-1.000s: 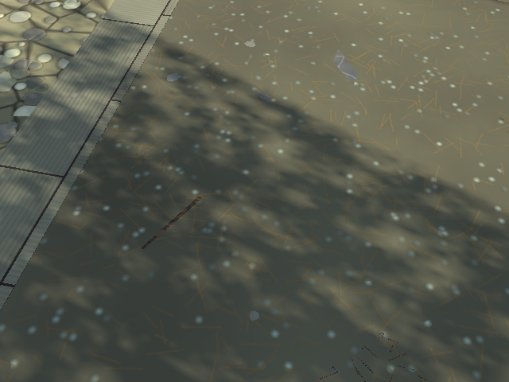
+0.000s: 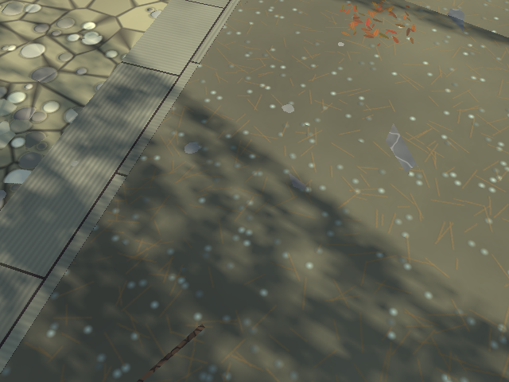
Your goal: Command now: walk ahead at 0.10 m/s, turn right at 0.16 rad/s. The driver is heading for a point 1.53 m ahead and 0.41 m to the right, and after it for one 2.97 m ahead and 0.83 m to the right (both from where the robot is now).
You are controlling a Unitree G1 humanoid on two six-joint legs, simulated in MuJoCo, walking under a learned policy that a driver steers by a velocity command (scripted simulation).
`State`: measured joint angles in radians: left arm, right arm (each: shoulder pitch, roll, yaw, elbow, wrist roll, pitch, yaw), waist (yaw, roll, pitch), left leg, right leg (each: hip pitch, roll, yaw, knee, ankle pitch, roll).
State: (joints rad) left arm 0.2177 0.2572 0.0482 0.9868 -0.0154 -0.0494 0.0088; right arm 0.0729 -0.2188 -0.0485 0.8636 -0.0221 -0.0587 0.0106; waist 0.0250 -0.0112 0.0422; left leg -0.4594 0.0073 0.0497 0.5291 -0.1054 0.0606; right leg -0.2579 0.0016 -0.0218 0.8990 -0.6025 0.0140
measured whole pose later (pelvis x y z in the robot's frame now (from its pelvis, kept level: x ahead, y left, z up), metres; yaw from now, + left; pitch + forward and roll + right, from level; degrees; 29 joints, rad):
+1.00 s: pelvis +0.06 -0.03 +0.01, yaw -24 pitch +1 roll +0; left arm 0.15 0.26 0.05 0.84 0.00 0.01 0.02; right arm 0.14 -0.25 -0.06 0.95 0.00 -0.02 -0.01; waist 0.00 -0.03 0.01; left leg -0.24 0.00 0.00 0.49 -0.26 0.01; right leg -0.27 0.04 0.05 0.61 -0.40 -0.01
